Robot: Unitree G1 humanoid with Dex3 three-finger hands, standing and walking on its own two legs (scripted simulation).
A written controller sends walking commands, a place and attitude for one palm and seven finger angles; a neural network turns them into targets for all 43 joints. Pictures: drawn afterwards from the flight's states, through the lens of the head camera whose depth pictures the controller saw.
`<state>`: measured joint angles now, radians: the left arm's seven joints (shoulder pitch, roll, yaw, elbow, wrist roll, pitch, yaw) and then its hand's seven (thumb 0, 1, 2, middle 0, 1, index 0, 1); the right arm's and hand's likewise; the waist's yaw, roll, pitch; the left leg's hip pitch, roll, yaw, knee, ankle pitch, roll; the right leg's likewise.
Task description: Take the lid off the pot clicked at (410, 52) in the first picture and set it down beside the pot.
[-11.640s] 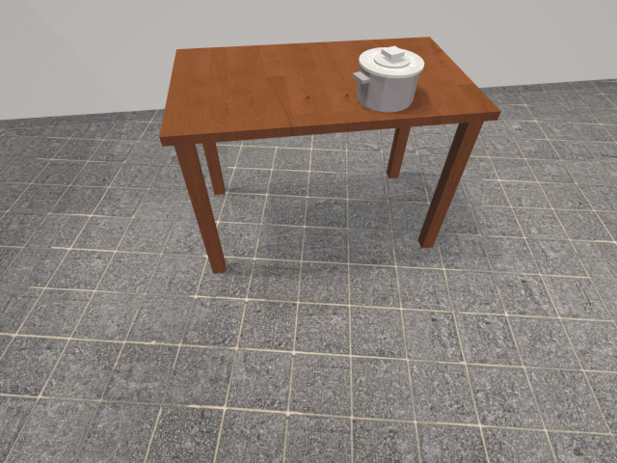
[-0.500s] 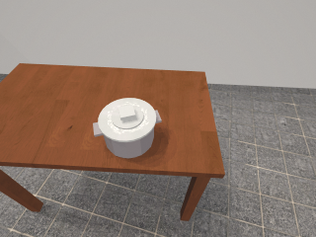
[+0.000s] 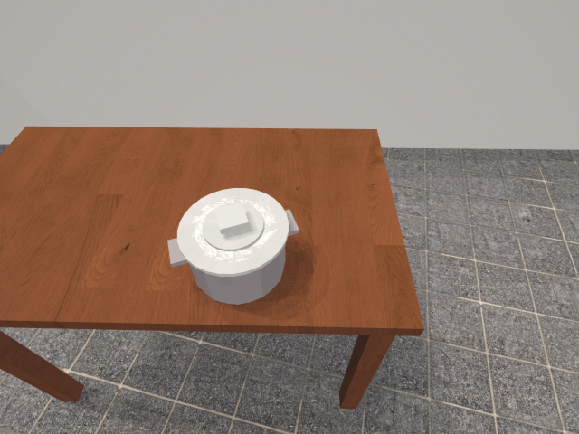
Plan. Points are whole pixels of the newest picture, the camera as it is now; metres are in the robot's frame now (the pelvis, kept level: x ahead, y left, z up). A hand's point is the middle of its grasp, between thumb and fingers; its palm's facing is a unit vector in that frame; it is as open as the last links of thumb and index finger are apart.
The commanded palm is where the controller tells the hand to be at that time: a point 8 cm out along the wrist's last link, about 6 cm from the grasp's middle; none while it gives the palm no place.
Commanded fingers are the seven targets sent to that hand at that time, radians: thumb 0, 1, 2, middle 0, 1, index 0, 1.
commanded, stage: look again from close up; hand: left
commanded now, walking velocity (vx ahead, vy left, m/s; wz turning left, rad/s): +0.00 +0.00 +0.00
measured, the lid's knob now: (231, 217) +0.43 +0.12 +0.04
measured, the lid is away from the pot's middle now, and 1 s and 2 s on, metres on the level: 0.00 0.00 0.00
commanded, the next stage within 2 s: shuffle to correct the standing spot in 1.22 s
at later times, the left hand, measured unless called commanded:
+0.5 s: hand out of the picture +0.03 +0.15 -0.17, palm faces +0.02 -0.98 -0.20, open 7.3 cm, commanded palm none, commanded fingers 0.00 0.90 0.90 -0.20 -0.30 -0.20 -0.30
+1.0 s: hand out of the picture +0.02 +0.14 -0.17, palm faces +0.02 -0.98 -0.18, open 7.3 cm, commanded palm none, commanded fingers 0.00 0.90 0.90 -0.20 -0.30 -0.20 -0.30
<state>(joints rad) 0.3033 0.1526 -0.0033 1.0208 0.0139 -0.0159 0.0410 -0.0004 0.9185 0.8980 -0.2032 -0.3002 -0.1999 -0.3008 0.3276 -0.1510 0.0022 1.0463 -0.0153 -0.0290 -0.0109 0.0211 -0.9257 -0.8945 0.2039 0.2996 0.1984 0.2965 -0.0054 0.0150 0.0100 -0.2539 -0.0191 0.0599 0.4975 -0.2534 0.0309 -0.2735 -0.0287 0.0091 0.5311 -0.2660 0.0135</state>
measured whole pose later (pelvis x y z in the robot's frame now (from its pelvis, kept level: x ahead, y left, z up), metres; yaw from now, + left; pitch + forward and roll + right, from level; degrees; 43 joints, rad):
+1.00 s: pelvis +0.02 -0.03 +0.01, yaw +0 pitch -1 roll +0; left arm 0.30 0.15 -0.02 1.08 0.01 -0.02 0.04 0.00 0.92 0.90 -0.20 -0.30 -0.20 -0.30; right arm 0.28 -0.13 0.01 1.14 -0.01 -0.03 -0.02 0.01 -0.92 -0.89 0.20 0.30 0.20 0.30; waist 0.00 -0.01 0.05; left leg -0.17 0.02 0.03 0.43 -0.25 -0.01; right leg -0.18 0.02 -0.02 0.45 -0.26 -0.03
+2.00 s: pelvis -0.03 -0.02 +0.00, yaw +0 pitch +0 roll +0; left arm 0.30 0.16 0.00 1.04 0.02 0.01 0.02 0.00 0.91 0.90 -0.20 -0.30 -0.20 -0.30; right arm 0.34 -0.12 -0.01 1.09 -0.02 -0.01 -0.01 0.01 -0.91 -0.89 0.20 0.30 0.20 0.30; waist 0.01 -0.02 0.02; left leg -0.30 0.02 0.04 0.51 -0.23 0.01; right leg -0.30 0.01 -0.01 0.50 -0.24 -0.02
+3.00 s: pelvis +0.02 +0.02 +0.00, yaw +1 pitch -1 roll +0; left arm 0.31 0.18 -0.01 1.05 0.01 -0.02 0.04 0.00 0.91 0.90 -0.20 -0.30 -0.20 -0.30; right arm 0.24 -0.16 0.00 1.10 -0.01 -0.03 -0.01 0.01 -0.93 -0.89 0.20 0.30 0.20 0.30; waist 0.01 -0.03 0.03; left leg -0.17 -0.04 0.04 0.45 -0.27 0.06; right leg -0.15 -0.05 -0.01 0.43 -0.25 0.04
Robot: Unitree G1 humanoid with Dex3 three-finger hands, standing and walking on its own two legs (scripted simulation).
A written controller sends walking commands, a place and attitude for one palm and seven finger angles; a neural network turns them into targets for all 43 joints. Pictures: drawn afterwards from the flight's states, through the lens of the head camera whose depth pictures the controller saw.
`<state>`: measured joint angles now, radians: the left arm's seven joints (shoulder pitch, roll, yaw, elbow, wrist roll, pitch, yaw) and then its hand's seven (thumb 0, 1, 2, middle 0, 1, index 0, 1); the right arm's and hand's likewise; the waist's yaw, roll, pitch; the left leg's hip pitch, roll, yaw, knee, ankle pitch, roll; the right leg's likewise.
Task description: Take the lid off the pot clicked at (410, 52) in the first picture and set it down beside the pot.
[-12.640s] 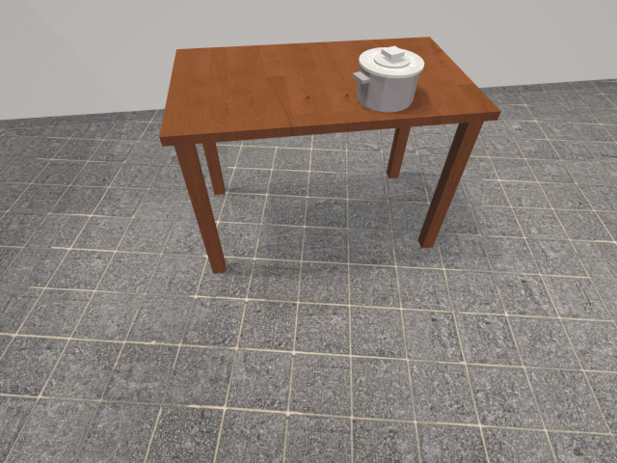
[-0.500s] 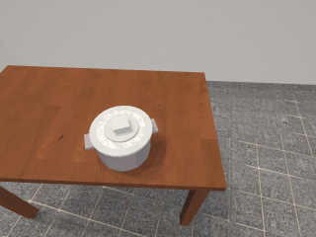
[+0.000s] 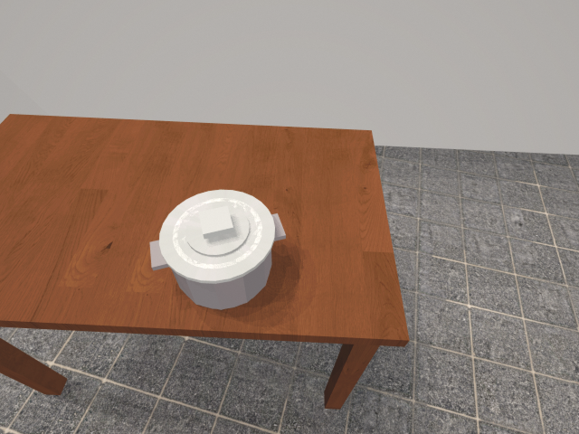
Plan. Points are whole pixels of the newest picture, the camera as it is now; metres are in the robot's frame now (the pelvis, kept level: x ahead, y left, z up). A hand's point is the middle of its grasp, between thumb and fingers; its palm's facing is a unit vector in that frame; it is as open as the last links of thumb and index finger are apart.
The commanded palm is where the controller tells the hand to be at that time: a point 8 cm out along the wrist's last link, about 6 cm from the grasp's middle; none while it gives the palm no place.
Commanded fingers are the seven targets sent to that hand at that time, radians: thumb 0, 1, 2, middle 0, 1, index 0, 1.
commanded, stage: look again from close up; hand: left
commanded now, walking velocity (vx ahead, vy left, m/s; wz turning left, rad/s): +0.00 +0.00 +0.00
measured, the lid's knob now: (216, 222) +0.41 +0.15 +0.04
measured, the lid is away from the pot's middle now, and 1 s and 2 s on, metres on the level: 0.00 0.00 0.00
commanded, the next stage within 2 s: shuffle to correct the standing spot in 0.22 s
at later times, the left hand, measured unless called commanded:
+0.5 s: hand out of the picture -0.02 +0.17 -0.18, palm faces +0.02 -0.98 -0.18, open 7.3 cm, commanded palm none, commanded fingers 0.00 0.90 0.90 -0.20 -0.30 -0.20 -0.30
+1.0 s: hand out of the picture -0.04 +0.18 -0.18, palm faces +0.01 -0.99 -0.16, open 7.3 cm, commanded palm none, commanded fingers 0.00 0.90 0.90 -0.20 -0.30 -0.20 -0.30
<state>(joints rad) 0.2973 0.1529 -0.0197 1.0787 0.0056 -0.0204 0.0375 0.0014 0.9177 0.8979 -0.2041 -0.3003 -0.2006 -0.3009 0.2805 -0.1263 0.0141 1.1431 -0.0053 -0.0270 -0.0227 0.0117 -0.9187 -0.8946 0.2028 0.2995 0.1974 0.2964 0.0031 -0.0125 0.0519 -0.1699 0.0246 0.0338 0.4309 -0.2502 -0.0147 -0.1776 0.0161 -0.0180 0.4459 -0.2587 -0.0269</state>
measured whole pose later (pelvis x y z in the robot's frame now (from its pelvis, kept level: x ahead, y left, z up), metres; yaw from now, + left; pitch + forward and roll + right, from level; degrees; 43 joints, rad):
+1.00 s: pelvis -0.05 +0.01 +0.00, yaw +0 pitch +0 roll +0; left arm 0.30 0.16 0.00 1.04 0.02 0.01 0.02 0.00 0.91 0.90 -0.20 -0.30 -0.20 -0.30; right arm 0.34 -0.12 -0.01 1.09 -0.02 -0.01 -0.01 0.01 -0.91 -0.89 0.20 0.30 0.20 0.30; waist 0.01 -0.02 0.02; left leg -0.30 0.02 0.04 0.51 -0.23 0.01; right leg -0.30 0.01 -0.01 0.50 -0.24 -0.02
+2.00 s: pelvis +0.00 +0.05 +0.00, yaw +0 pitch -1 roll +0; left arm 0.31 0.18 -0.01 1.05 0.01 -0.02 0.04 0.00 0.91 0.90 -0.20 -0.30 -0.20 -0.30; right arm 0.24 -0.16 0.00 1.10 -0.01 -0.03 -0.01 0.01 -0.93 -0.89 0.20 0.30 0.20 0.30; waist 0.01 -0.03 0.03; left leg -0.17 -0.04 0.04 0.45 -0.27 0.06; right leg -0.15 -0.05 -0.01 0.43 -0.25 0.04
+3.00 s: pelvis -0.02 +0.03 -0.01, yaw +0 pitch +0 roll +1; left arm 0.40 0.16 0.02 0.36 0.00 -0.03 0.09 0.02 0.94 0.90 -0.47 -0.60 -0.47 -0.60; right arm 0.19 -0.23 -0.03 0.75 0.04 -0.18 0.00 0.02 -0.92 -0.89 0.20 0.30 0.20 0.30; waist -0.03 0.02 -0.03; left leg -0.25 -0.03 0.04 0.52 -0.27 0.03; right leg -0.26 -0.04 0.00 0.55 -0.28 0.02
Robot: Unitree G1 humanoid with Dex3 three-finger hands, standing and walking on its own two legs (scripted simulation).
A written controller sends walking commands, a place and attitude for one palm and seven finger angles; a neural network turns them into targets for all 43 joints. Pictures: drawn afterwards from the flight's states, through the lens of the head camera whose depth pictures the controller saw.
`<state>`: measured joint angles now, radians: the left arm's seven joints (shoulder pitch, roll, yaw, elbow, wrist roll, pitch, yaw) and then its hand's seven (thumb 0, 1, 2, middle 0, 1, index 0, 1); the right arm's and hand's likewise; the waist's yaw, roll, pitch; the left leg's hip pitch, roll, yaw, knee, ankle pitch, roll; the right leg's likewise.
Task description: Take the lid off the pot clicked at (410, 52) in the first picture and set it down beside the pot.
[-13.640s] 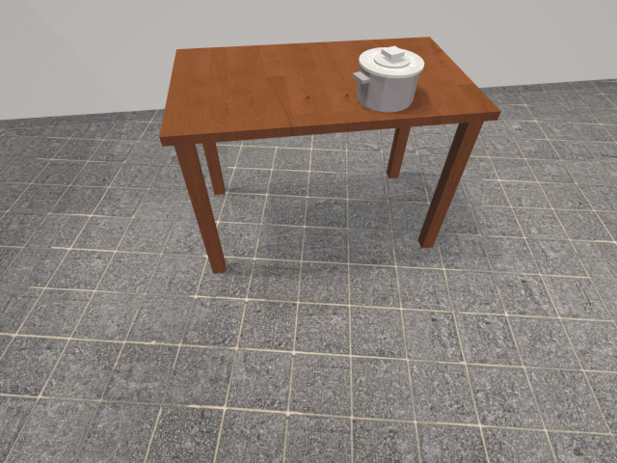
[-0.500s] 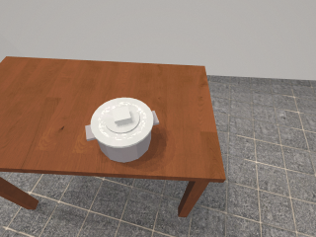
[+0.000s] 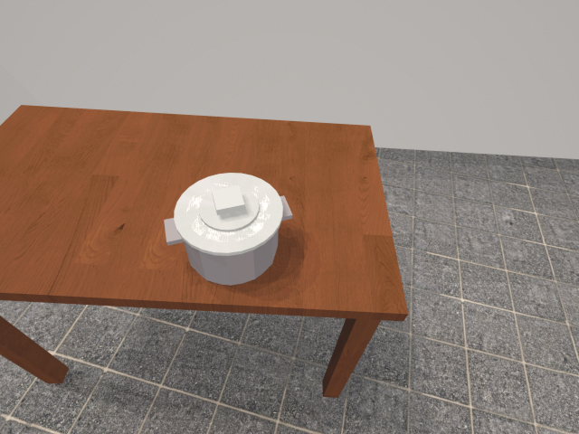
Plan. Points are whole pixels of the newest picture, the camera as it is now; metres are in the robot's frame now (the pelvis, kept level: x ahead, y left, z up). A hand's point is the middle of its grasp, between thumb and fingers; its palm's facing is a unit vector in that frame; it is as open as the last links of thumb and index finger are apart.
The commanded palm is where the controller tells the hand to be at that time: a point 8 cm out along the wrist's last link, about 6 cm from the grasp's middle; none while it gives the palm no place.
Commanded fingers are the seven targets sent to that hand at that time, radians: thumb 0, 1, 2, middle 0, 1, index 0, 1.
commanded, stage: come to a stop and stand still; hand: left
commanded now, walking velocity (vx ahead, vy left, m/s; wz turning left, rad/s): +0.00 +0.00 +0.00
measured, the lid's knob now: (228, 199) +0.47 +0.14 +0.04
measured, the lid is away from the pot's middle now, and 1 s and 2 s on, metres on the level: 0.00 0.00 0.00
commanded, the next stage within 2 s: look again from close up in 0.84 s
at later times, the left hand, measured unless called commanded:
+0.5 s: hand out of the picture +0.05 +0.21 -0.18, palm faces +0.04 -0.98 -0.19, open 7.3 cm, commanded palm none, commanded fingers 0.00 0.90 0.90 -0.20 -0.30 -0.20 -0.30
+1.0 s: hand out of the picture +0.06 +0.21 -0.18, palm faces +0.03 -0.98 -0.18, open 7.3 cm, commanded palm none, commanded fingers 0.00 0.90 0.90 -0.20 -0.30 -0.20 -0.30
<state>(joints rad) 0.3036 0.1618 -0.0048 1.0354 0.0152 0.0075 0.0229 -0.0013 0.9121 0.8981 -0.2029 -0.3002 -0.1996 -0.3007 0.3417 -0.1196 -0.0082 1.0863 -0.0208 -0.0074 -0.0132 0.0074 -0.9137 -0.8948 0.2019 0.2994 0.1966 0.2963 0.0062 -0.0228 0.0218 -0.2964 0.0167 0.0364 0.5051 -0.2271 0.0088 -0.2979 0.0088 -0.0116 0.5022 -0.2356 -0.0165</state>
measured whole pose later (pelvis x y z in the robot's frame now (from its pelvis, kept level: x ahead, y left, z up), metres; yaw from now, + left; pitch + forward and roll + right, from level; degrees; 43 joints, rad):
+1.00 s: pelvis +0.05 +0.04 +0.00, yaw +1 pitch -1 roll +0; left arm 0.31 0.18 -0.01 1.05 0.01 -0.02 0.04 0.00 0.91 0.90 -0.20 -0.30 -0.20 -0.30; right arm 0.24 -0.16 0.00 1.10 -0.01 -0.03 -0.01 0.01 -0.93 -0.89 0.20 0.30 0.20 0.30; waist 0.01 -0.03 0.03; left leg -0.17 -0.04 0.04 0.45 -0.27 0.06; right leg -0.15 -0.05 -0.01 0.43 -0.25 0.04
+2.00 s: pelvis +0.03 +0.02 +0.00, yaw +1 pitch +0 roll +1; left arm 0.40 0.16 0.02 0.36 0.00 -0.03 0.09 0.02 0.94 0.90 -0.47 -0.60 -0.47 -0.60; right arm 0.19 -0.23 -0.03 0.75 0.04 -0.18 0.00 0.02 -0.92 -0.89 0.20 0.30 0.20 0.30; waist -0.03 0.02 -0.03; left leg -0.25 -0.03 0.04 0.52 -0.27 0.03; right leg -0.26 -0.04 0.00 0.55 -0.28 0.02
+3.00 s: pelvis +0.06 +0.00 +0.00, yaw +2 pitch -1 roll +0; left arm 0.64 0.26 0.14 -0.23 -0.02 -0.04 0.09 0.01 0.90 0.90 -1.30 -1.50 -1.29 -1.50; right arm 0.19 -0.19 0.00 0.64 0.01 -0.14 -0.09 0.02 -0.90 -0.89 0.21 0.30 0.18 0.29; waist 0.06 0.05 0.01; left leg -0.18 0.00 0.00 0.51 -0.30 0.00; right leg -0.17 -0.01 -0.05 0.51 -0.32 -0.01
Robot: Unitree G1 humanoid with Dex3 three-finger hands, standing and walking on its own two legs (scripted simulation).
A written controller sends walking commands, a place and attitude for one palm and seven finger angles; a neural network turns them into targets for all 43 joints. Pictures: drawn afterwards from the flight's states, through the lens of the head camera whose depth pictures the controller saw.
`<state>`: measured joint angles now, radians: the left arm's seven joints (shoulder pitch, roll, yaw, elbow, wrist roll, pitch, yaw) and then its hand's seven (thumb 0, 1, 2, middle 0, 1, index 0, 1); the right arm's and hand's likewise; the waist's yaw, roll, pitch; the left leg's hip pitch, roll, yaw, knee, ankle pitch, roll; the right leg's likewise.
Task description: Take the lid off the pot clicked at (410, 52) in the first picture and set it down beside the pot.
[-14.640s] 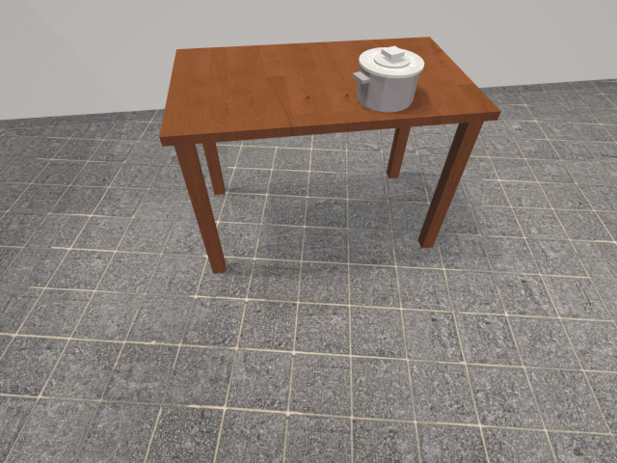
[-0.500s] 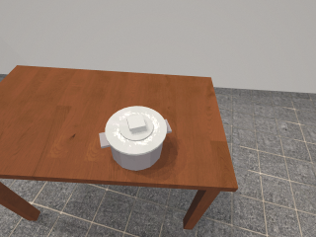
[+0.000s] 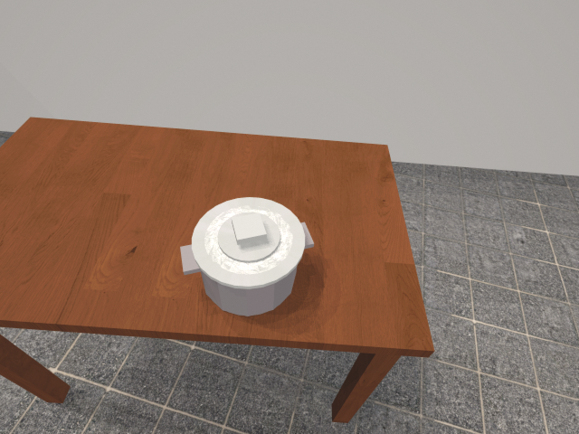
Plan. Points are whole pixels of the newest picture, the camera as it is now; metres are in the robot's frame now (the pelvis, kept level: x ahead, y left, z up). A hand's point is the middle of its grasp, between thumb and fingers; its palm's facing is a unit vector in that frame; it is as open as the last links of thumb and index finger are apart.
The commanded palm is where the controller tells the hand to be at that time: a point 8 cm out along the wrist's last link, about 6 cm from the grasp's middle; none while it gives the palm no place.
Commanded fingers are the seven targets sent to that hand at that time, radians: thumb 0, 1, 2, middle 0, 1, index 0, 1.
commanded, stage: look again from close up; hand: left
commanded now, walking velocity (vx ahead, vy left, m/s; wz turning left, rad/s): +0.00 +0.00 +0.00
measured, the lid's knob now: (248, 228) +0.41 +0.10 +0.04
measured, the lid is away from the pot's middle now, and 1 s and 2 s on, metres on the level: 0.00 0.00 0.00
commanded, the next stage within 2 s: lift the closed hand beside the body in 0.62 s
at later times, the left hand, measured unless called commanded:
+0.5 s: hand out of the picture -0.02 +0.16 -0.18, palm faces +0.02 -0.99 -0.16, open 7.3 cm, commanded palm none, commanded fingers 0.00 0.90 0.90 -0.20 -0.30 -0.20 -0.30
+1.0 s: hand out of the picture +0.14 +0.16 -0.08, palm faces +0.11 -0.96 -0.25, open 5.8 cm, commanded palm +0.08 +0.22 -0.06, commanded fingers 0.00 0.90 0.90 -0.86 -1.02 -0.86 -1.02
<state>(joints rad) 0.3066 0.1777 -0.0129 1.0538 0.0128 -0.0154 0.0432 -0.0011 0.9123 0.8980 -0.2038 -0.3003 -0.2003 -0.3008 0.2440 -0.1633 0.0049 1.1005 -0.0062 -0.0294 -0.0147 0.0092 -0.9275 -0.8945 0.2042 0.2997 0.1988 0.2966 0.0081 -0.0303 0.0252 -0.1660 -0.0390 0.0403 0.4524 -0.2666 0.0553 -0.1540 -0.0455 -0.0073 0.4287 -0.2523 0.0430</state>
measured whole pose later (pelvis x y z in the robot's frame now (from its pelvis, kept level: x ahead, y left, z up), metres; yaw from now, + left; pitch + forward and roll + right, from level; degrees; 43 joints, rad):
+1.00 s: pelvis -0.02 -0.02 -0.01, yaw +0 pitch +0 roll +1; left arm 0.40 0.16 0.02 0.36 0.00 -0.03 0.09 0.02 0.94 0.90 -0.47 -0.60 -0.47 -0.60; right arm 0.19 -0.23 -0.03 0.75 0.04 -0.18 0.00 0.02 -0.92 -0.89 0.20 0.30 0.20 0.30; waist -0.03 0.02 -0.03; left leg -0.25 -0.03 0.04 0.52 -0.27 0.03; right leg -0.26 -0.04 0.00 0.55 -0.28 0.02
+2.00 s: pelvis +0.01 -0.04 +0.00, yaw +2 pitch -1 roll +0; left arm 0.64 0.26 0.14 -0.23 -0.02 -0.04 0.09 0.01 0.90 0.90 -1.30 -1.50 -1.29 -1.50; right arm 0.19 -0.19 0.00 0.64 0.01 -0.14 -0.09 0.02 -0.90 -0.89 0.21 0.30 0.18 0.29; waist 0.06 0.05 0.01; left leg -0.18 0.00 0.00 0.51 -0.30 0.00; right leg -0.17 -0.01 -0.05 0.51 -0.32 -0.01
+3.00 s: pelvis -0.02 -0.03 +0.00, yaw +1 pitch +0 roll +0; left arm 0.22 0.63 0.08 -0.21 0.75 -0.02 -0.21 0.00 0.17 1.17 -1.01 -0.60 -1.01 -0.60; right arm 0.11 -0.28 0.00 0.57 0.04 0.09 -0.02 0.01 -0.91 -0.89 0.20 0.30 0.20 0.30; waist 0.06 0.12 0.03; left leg -0.22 0.00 0.00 0.44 -0.22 0.01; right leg -0.20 -0.01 -0.05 0.42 -0.22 0.00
